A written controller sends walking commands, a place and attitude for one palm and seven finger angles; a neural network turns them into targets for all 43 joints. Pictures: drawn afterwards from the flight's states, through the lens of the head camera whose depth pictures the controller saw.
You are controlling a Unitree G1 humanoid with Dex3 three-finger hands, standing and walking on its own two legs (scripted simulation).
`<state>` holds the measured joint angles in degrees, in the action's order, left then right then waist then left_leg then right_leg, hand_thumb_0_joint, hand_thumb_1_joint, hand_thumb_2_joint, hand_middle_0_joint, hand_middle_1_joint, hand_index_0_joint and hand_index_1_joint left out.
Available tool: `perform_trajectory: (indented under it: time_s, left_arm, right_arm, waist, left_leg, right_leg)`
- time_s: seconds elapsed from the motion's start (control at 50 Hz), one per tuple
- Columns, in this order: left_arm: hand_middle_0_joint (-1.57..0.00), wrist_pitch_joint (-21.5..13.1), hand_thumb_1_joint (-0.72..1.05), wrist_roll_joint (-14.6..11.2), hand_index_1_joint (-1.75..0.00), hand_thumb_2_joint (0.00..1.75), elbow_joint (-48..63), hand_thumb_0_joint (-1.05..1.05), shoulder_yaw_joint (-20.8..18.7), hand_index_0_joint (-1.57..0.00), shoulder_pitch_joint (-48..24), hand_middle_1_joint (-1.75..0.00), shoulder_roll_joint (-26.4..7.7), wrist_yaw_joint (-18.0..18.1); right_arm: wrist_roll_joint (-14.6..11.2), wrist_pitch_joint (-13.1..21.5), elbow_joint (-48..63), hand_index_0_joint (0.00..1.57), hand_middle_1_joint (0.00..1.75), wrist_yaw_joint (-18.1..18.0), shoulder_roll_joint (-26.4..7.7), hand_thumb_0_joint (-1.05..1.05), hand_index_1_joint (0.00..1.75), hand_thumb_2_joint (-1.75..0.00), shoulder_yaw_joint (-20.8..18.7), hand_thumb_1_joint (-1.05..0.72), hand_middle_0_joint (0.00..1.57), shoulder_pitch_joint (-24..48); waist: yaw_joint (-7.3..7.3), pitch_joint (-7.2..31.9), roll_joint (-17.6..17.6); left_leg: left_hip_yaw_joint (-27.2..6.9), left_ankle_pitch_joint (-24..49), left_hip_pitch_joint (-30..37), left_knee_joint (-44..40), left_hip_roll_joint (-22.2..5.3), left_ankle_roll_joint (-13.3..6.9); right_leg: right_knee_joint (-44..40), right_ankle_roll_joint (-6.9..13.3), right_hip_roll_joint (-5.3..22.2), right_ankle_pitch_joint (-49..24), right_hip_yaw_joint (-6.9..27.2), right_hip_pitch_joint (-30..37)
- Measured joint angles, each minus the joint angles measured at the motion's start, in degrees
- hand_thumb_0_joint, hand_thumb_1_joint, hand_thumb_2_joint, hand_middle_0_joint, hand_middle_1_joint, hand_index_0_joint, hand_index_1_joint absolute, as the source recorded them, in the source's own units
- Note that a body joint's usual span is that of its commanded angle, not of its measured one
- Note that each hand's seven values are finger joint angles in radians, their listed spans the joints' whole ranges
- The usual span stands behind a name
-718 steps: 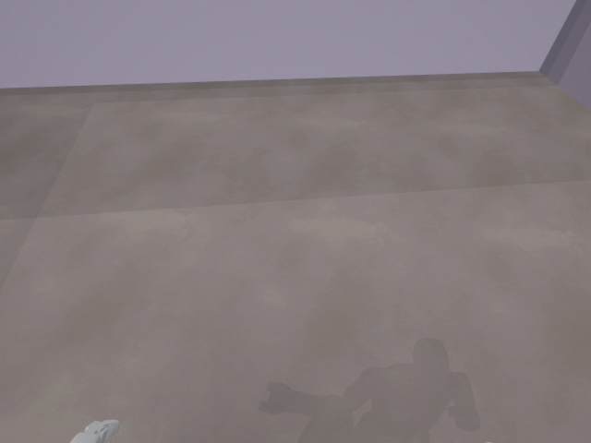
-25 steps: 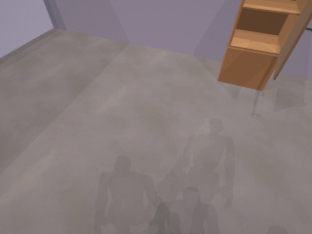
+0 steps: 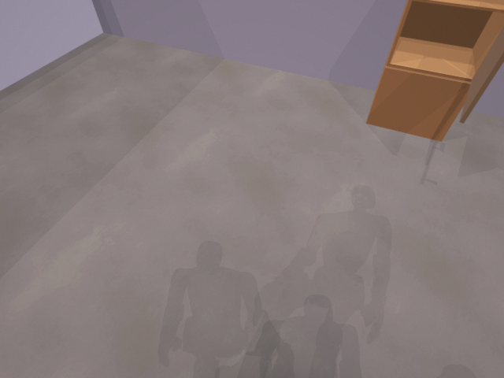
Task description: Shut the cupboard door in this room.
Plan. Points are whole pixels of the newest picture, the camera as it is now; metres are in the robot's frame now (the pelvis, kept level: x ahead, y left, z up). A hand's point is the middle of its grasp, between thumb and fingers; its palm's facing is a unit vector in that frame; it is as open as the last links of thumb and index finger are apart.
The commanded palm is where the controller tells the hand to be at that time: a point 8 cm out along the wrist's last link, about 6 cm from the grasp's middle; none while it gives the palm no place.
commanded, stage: stand and wait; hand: left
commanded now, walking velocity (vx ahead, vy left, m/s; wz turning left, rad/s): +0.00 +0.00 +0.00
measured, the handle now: out of the picture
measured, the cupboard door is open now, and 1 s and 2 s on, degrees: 81 81 81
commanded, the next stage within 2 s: turn or walk to find it in 0.36 s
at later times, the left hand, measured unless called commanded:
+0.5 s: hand out of the picture -0.01 +0.16 -0.17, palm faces +0.06 -0.98 -0.20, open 7.3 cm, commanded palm none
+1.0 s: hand out of the picture +0.00 +0.18 -0.17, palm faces +0.09 -0.97 -0.22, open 7.3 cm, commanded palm none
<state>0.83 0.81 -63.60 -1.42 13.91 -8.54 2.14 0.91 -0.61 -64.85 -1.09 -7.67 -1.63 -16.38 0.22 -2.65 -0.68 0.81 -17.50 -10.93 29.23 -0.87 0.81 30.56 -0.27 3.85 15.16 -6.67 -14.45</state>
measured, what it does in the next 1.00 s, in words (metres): stands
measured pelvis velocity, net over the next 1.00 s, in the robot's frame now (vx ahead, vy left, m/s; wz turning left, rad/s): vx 0.00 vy -0.01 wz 0.05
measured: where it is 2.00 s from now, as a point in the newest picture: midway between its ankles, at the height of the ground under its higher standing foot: outside the picture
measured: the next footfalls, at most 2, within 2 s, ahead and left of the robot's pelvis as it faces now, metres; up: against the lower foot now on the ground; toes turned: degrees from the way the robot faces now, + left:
none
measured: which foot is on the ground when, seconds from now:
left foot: down 0.00-1.00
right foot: down 0.00-1.00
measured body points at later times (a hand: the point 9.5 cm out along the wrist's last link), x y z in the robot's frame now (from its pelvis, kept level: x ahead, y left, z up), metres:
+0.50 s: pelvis -0.01 -0.01 +0.00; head +0.00 -0.01 +0.45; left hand -0.01 +0.22 -0.15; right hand +0.00 -0.24 -0.16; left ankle -0.02 +0.13 -0.74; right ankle +0.01 -0.12 -0.74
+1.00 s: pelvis +0.00 -0.01 +0.00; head +0.01 -0.01 +0.45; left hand +0.00 +0.23 -0.15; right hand +0.02 -0.23 -0.16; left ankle -0.02 +0.13 -0.74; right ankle +0.01 -0.12 -0.74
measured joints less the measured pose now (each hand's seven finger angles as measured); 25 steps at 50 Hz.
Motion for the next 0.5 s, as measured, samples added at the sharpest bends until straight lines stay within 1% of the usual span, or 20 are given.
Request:
perform_trajectory:
  time_s: [0.14, 0.24, 0.4, 0.5]
  left_arm:
    - [-0.2, -0.24, 0.91, 0.07, -0.3, 0.9, -1.03, 0.0, 0.54, -0.2, 1.14, -0.3, 0.34, -0.11]
    - [-0.2, -0.53, 0.91, 0.08, -0.3, 0.9, -1.72, 0.0, 0.98, -0.2, 1.6, -0.3, 0.6, -0.3]
    - [-0.2, -1.07, 0.91, 0.03, -0.3, 0.9, -2.02, 0.0, 1.13, -0.2, 1.62, -0.3, 0.35, -0.66]
    - [-0.2, -0.5, 0.91, -0.06, -0.3, 0.9, -1.08, 0.0, 0.47, -0.2, 0.93, -0.3, -0.04, -0.45]
  right_arm:
    - [-0.09, 0.84, 0.7, 0.2, 0.3, -0.41, -1.4, 0.01, 0.3, -0.9, -0.03, -0.92, 0.2, 1.93]
    - [-0.17, 1.04, 0.88, 0.2, 0.3, -0.51, -1.8, 0.01, 0.3, -0.9, 0.24, -0.92, 0.2, 2.54]
    - [-0.19, 1.12, 0.35, 0.2, 0.3, -0.28, -1.61, 0.01, 0.3, -0.9, 0.63, -0.91, 0.2, 1.87]
    - [-0.03, 0.28, 0.5, 0.2, 0.3, -0.06, -1.37, 0.01, 0.3, -0.9, 0.43, -0.91, 0.2, 0.58]
  waist:
    - [0.64, 1.03, 0.12]
    - [0.76, 1.22, 0.33]
    - [0.57, 0.5, 0.37]
    - [0.11, 0.02, 0.05]
  left_leg:
    - [-0.07, 0.29, 1.31, -0.98, -0.33, 0.24]
    - [0.04, 1.07, 2.64, -2.62, -0.64, 0.53]
    - [-0.05, 2.41, 3.53, -4.63, -1.22, 0.94]
    - [-1.12, 2.05, 1.62, -2.75, -1.1, 1.04]
  right_leg:
    - [-1.03, 0.12, -0.39, -0.33, -0.13, 1.32]
    - [-2.46, 0.41, -0.8, -1.01, -0.1, 2.47]
    - [-4.9, 0.9, -1.54, -2.5, -0.3, 3.55]
    - [-3.83, 0.99, -1.27, -2.12, -1.31, 2.53]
